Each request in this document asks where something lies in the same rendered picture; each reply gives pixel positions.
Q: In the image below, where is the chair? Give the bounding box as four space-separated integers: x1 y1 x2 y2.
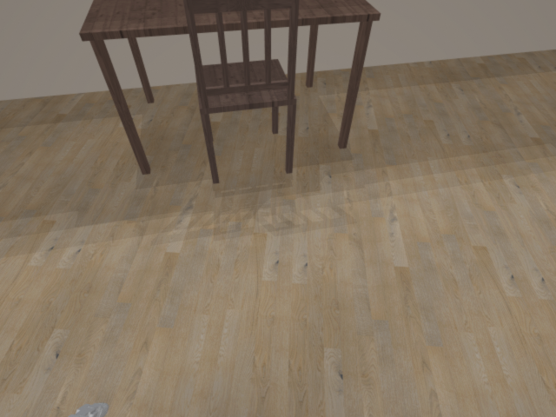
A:
183 0 299 184

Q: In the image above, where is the table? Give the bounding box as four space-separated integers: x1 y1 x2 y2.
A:
79 0 381 175

